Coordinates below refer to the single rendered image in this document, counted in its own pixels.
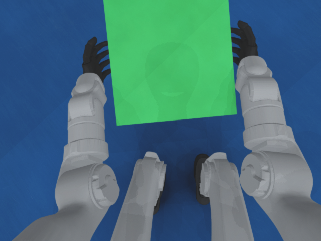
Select robot right hand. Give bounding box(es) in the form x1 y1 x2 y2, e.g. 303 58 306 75
230 20 258 65

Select robot right upper arm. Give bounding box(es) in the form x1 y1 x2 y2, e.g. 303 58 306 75
239 150 321 241

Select robot left upper arm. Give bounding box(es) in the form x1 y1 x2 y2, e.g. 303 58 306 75
12 163 120 241

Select robot right shin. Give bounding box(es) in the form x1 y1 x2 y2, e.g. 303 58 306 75
199 152 239 197

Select robot left hand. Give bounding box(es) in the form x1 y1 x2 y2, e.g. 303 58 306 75
82 37 111 83

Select robot left foot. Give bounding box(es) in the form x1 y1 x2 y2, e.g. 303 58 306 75
153 173 166 215

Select carton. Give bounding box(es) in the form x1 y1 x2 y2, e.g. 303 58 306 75
103 0 237 126

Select robot left forearm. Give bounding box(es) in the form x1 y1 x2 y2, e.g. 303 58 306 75
55 73 109 199

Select robot right forearm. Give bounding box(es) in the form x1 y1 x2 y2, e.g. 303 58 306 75
235 56 313 186

